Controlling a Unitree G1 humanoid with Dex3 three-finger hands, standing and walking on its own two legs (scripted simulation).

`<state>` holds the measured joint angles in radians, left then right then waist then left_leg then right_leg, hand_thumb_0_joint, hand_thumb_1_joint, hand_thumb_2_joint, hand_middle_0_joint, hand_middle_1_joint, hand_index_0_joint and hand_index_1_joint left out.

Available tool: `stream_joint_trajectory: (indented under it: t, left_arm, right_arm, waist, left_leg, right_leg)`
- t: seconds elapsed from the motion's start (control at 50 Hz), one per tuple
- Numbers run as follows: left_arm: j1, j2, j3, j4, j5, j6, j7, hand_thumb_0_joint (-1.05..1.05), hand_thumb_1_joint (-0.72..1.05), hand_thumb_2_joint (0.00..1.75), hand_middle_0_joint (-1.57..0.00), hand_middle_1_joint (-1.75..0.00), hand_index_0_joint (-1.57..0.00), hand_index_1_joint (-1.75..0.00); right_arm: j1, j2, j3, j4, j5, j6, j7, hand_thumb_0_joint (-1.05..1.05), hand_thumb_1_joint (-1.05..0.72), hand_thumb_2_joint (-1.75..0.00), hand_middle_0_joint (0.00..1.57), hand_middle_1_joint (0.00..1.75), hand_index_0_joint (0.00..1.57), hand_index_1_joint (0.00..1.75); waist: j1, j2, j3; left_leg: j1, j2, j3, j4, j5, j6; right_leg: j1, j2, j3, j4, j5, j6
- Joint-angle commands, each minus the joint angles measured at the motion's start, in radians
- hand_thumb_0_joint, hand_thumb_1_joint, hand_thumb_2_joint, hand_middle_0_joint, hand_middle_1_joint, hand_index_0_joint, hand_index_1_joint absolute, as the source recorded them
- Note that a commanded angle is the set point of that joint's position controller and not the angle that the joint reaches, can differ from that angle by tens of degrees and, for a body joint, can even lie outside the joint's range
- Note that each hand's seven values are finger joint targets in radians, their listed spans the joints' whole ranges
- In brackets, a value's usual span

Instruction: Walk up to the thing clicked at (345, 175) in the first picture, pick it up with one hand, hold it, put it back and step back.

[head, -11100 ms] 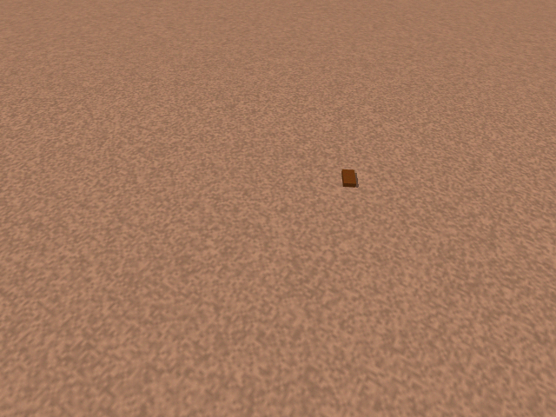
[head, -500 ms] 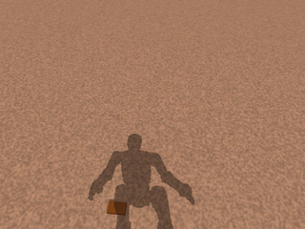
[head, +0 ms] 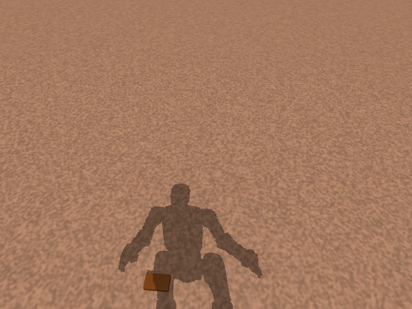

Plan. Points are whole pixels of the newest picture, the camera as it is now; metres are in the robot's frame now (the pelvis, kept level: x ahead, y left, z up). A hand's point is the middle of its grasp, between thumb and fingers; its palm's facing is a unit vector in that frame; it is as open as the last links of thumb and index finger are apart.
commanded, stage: stand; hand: left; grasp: from above
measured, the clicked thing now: (157, 282) +0.39 +0.22 -0.77
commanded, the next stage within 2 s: rise first in 0.76 s
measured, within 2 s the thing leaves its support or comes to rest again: neither
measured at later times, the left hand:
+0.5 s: hand out of the picture +0.07 +0.25 -0.16, palm faces -0.03 -0.94 -0.34, open 7.3 cm
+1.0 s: hand out of the picture +0.12 +0.25 -0.16, palm faces +0.04 -0.94 -0.33, open 7.4 cm
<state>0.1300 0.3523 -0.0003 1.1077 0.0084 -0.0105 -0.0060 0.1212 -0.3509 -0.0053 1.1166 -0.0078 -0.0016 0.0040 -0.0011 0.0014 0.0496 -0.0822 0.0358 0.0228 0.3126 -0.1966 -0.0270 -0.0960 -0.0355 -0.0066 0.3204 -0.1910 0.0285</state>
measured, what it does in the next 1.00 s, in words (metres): stands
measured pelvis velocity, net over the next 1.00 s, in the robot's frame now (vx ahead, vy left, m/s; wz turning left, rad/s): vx -0.01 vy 0.00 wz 0.02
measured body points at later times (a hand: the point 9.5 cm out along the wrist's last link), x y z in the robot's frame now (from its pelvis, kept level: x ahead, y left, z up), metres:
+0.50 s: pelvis +0.00 +0.00 +0.00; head +0.02 +0.00 +0.45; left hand +0.07 +0.30 -0.13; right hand +0.07 -0.30 -0.13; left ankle -0.02 +0.14 -0.75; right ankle -0.01 -0.14 -0.75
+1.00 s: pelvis -0.01 +0.00 -0.01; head +0.04 +0.00 +0.44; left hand +0.12 +0.30 -0.14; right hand +0.09 -0.28 -0.14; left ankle -0.02 +0.14 -0.75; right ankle -0.01 -0.14 -0.75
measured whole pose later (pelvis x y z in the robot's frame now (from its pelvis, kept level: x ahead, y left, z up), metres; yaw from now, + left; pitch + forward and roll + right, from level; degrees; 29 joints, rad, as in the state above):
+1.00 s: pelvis -0.01 +0.00 -0.01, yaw +1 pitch +3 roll +0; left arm 0.00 0.33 0.08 1.08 0.02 -0.03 -0.01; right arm 0.19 -0.32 -0.01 0.90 0.04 -0.03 -0.03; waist -0.01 0.00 0.05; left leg -0.26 0.03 0.00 0.47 -0.25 -0.02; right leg -0.26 -0.04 -0.02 0.46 -0.24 0.03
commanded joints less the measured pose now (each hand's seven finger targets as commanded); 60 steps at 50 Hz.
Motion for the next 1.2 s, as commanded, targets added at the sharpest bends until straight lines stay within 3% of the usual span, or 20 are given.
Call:
stream_joint_trajectory:
  t: [0.0, 0.1, 0.22, 0.32, 0.46, 0.66, 0.82, 0.84, 0.86, 0.88, 0.9, 0.92, 0.94, 0.96, 0.98, 1.0, 1.04, 1.1, 1.14, 1.18]
  left_arm:
    - [-0.033, 0.211, 0.039, -0.053, 0.001, -0.021, 0.017, 0.00, 0.90, 0.90, -0.20, -0.30, -0.20, -0.30]
    - [-0.030, 0.215, 0.040, -0.049, 0.001, -0.018, 0.017, 0.00, 0.90, 0.90, -0.20, -0.30, -0.20, -0.30]
    - [-0.025, 0.211, 0.038, -0.050, 0.001, -0.020, 0.017, 0.00, 0.90, 0.90, -0.20, -0.30, -0.20, -0.30]
    - [-0.027, 0.217, 0.039, -0.048, 0.002, -0.018, 0.018, 0.00, 0.90, 0.90, -0.20, -0.30, -0.20, -0.30]
    - [-0.019, 0.209, 0.037, -0.049, 0.001, -0.022, 0.018, 0.00, 0.90, 0.90, -0.20, -0.30, -0.20, -0.30]
    - [-0.027, 0.214, 0.041, -0.048, 0.001, -0.017, 0.018, 0.00, 0.90, 0.90, -0.20, -0.30, -0.20, -0.30]
    - [-0.026, 0.216, 0.042, -0.052, 0.002, -0.020, 0.019, 0.00, 0.90, 0.90, -0.20, -0.30, -0.20, -0.30]
    - [-0.024, 0.211, 0.040, -0.049, 0.000, -0.019, 0.018, 0.00, 0.95, 0.82, -0.28, -0.30, -0.28, -0.28]
    - [-0.375, 0.039, 0.043, -0.400, -0.047, -0.110, 0.032, 0.00, 0.87, 0.87, -0.34, -0.35, -0.29, -0.36]
    - [-0.483, 0.084, 0.055, -0.310, -0.043, -0.097, 0.034, 0.00, 0.79, 0.85, -0.34, -0.39, -0.29, -0.44]
    - [-0.299, 0.191, 0.121, -0.167, -0.017, -0.066, 0.036, 0.00, 0.71, 0.81, -0.34, -0.47, -0.31, -0.52]
    - [-0.263, 0.207, 0.140, -0.085, 0.007, -0.044, 0.023, 0.00, 0.63, 0.80, -0.32, -0.55, -0.30, -0.57]
    - [-0.320, 0.223, 0.150, -0.083, 0.026, -0.038, 0.006, 0.00, 0.55, 0.80, -0.31, -0.63, -0.30, -0.64]
    - [-0.305, 0.240, 0.177, -0.069, 0.063, -0.045, -0.009, 0.00, 0.47, 0.78, -0.32, -0.68, -0.32, -0.67]
    - [-0.205, 0.236, 0.197, -0.037, 0.098, -0.035, -0.019, 0.00, 0.39, 0.76, -0.32, -0.75, -0.33, -0.73]
    - [-0.123, 0.200, 0.201, -0.038, 0.108, -0.026, -0.029, 0.00, 0.31, 0.76, -0.31, -0.78, -0.32, -0.76]
    - [-0.091, 0.200, 0.211, -0.133, 0.133, -0.009, -0.022, 0.00, 0.15, 0.75, -0.33, -0.80, -0.34, -0.79]
    - [-0.058, 0.163, 0.196, -0.192, 0.152, 0.061, -0.011, 0.00, -0.09, 0.76, -0.37, -0.78, -0.36, -0.78]
    - [-0.126, 0.171, 0.189, -0.279, 0.166, 0.088, -0.005, 0.00, -0.25, 0.77, -0.35, -0.80, -0.34, -0.81]
    - [-0.098, 0.159, 0.199, -0.296, 0.181, 0.103, 0.003, 0.00, -0.38, 0.79, -0.33, -0.84, -0.32, -0.85]
  right_arm:
    - [-0.029, -0.213, -0.041, -0.051, -0.003, -0.025, -0.010, 0.00, -0.90, -0.90, 0.20, 0.30, 0.20, 0.30]
    - [-0.029, -0.210, -0.041, -0.048, -0.002, -0.023, -0.010, 0.00, -0.90, -0.90, 0.20, 0.30, 0.20, 0.30]
    - [-0.026, -0.215, -0.041, -0.044, -0.001, -0.026, -0.011, 0.00, -0.90, -0.90, 0.20, 0.30, 0.20, 0.30]
    - [-0.027, -0.207, -0.041, -0.045, -0.003, -0.023, -0.009, 0.00, -0.90, -0.90, 0.20, 0.30, 0.20, 0.30]
    - [-0.033, -0.218, -0.046, -0.049, -0.001, -0.024, -0.011, 0.00, -0.90, -0.90, 0.20, 0.30, 0.20, 0.30]
    - [-0.025, -0.213, -0.040, -0.048, -0.003, -0.025, -0.012, 0.00, -0.90, -0.90, 0.20, 0.30, 0.20, 0.30]
    - [-0.029, -0.212, -0.040, -0.052, -0.001, -0.026, -0.012, 0.00, -0.90, -0.90, 0.20, 0.30, 0.20, 0.30]
    - [-0.036, -0.212, -0.040, -0.052, -0.001, -0.026, -0.012, 0.00, -0.92, -0.91, 0.20, 0.30, 0.20, 0.30]
    - [-0.023, -0.042, 0.003, -0.330, 0.067, -0.072, -0.030, 0.00, -0.94, -0.91, 0.20, 0.30, 0.20, 0.30]
    - [0.030, -0.068, 0.001, -0.275, 0.070, -0.068, -0.041, 0.00, -0.87, -0.89, 0.20, 0.30, 0.20, 0.30]
    - [0.067, -0.110, -0.026, -0.276, 0.071, -0.059, -0.052, 0.00, -0.87, -0.89, 0.20, 0.30, 0.20, 0.30]
    - [0.079, -0.108, -0.039, -0.291, 0.062, -0.057, -0.051, 0.00, -0.87, -0.89, 0.20, 0.30, 0.20, 0.30]
    - [0.091, -0.105, -0.045, -0.317, 0.057, -0.057, -0.051, 0.00, -0.90, -0.90, 0.20, 0.30, 0.20, 0.30]
    - [0.097, -0.106, -0.066, -0.337, 0.038, -0.063, -0.050, 0.00, -0.90, -0.90, 0.20, 0.30, 0.20, 0.30]
    - [0.136, -0.098, -0.080, -0.344, 0.028, -0.063, -0.046, 0.00, -0.92, -0.90, 0.20, 0.30, 0.20, 0.30]
    - [0.146, -0.088, -0.086, -0.375, 0.025, -0.065, -0.038, 0.00, -0.91, -0.90, 0.20, 0.30, 0.20, 0.30]
    - [0.139, -0.079, -0.091, -0.430, 0.027, -0.069, -0.032, 0.00, -0.93, -0.91, 0.20, 0.30, 0.20, 0.30]
    - [0.119, -0.074, -0.096, -0.491, 0.037, -0.063, -0.026, 0.00, -0.93, -0.91, 0.20, 0.30, 0.20, 0.30]
    - [0.092, -0.069, -0.094, -0.533, 0.037, -0.066, -0.019, 0.00, -0.93, -0.91, 0.20, 0.30, 0.20, 0.30]
    - [0.095, -0.061, -0.094, -0.552, 0.034, -0.077, -0.014, 0.00, -0.93, -0.91, 0.20, 0.30, 0.20, 0.30]
  waist:
    - [-0.003, 0.010, -0.061]
    - [-0.001, -0.012, -0.058]
    - [0.001, 0.004, -0.068]
    - [-0.001, -0.014, -0.051]
    - [0.001, -0.002, -0.091]
    - [-0.002, 0.013, -0.064]
    - [-0.001, -0.002, -0.080]
    - [0.002, -0.003, -0.063]
    - [-0.110, 0.008, 0.000]
    - [-0.082, -0.009, -0.039]
    - [-0.053, -0.025, -0.017]
    - [-0.047, -0.052, -0.055]
    - [-0.045, -0.066, -0.088]
    - [-0.026, -0.052, -0.168]
    - [-0.007, -0.020, -0.233]
    - [0.019, 0.013, -0.266]
    - [0.041, 0.059, -0.311]
    - [0.015, 0.023, -0.279]
    - [0.000, 0.011, -0.271]
    - [0.001, -0.001, -0.256]
  left_leg:
    - [0.004, 0.103, -0.072, -0.044, 0.167, 0.043]
    - [-0.004, 0.099, -0.076, -0.052, 0.153, 0.041]
    - [0.013, 0.104, -0.074, -0.042, 0.195, 0.043]
    - [-0.013, 0.098, -0.079, -0.055, 0.132, 0.038]
    - [0.028, 0.108, -0.076, -0.023, 0.240, 0.044]
    - [0.001, 0.102, -0.074, -0.048, 0.172, 0.039]
    - [0.022, 0.107, -0.071, -0.038, 0.224, 0.042]
    - [0.014, 0.102, -0.072, -0.039, 0.209, 0.041]
    - [-0.126, -0.039, 0.039, 0.040, 0.054, 0.034]
    - [-0.123, -0.041, 0.035, 0.050, 0.031, 0.038]
    - [-0.152, -0.033, 0.031, 0.063, 0.020, 0.034]
    - [-0.194, -0.039, 0.025, 0.113, 0.028, 0.036]
    - [-0.215, -0.038, 0.022, 0.155, 0.048, 0.040]
    - [-0.229, -0.042, 0.022, 0.199, 0.074, 0.037]
    - [-0.256, -0.051, 0.021, 0.245, 0.117, 0.033]
    - [-0.278, -0.056, 0.018, 0.275, 0.134, 0.026]
    - [-0.279, -0.056, 0.014, 0.286, 0.158, 0.016]
    - [-0.321, -0.047, 0.001, 0.296, 0.143, 0.017]
    - [-0.369, -0.041, -0.002, 0.344, 0.103, 0.020]
    - [-0.429, -0.037, -0.001, 0.395, 0.042, 0.021]
  right_leg:
    - [-0.002, -0.101, 0.073, -0.047, 0.176, -0.044]
    - [-0.005, -0.096, 0.067, -0.047, 0.154, -0.044]
    - [-0.001, -0.101, 0.073, -0.041, 0.201, -0.044]
    - [-0.008, -0.095, 0.067, -0.054, 0.128, -0.044]
    - [0.014, -0.103, 0.066, -0.033, 0.240, -0.046]
    - [0.000, -0.098, 0.068, -0.040, 0.171, -0.044]
    - [0.013, -0.100, 0.063, -0.033, 0.227, -0.044]
    - [-0.001, -0.099, 0.067, -0.039, 0.213, -0.042]
    - [-0.204, 0.028, -0.012, 0.021, 0.109, -0.028]
    - [-0.155, 0.025, -0.021, 0.025, 0.076, -0.025]
    - [-0.172, 0.036, -0.030, 0.038, 0.043, -0.033]
    - [-0.193, 0.035, -0.032, 0.070, 0.039, -0.035]
    - [-0.210, 0.036, -0.032, 0.115, 0.062, -0.036]
    - [-0.205, 0.030, -0.027, 0.164, 0.091, -0.036]
    - [-0.209, 0.027, -0.024, 0.211, 0.132, -0.039]
    - [-0.215, 0.029, -0.024, 0.246, 0.129, -0.044]
    - [-0.224, 0.033, -0.027, 0.277, 0.131, -0.048]
    - [-0.268, 0.041, -0.037, 0.286, 0.104, -0.045]
    - [-0.329, 0.041, -0.040, 0.320, 0.062, -0.042]
    - [-0.396, 0.042, -0.040, 0.372, -0.001, -0.042]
